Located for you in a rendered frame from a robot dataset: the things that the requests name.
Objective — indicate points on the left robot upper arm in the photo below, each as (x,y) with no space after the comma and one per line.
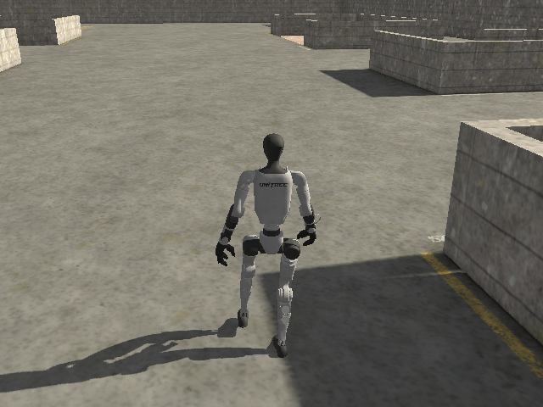
(244,180)

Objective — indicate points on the robot right shin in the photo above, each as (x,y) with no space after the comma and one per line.
(283,317)

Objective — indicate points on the left robot forearm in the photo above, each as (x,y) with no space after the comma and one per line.
(228,228)

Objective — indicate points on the right robot upper arm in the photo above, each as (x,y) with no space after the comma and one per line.
(303,192)

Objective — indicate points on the right robot forearm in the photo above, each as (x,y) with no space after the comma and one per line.
(310,222)

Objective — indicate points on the right robot hand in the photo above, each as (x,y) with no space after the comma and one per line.
(305,233)

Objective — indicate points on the left robot hand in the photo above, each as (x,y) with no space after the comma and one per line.
(220,254)

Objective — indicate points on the robot right thigh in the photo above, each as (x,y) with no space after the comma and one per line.
(291,251)

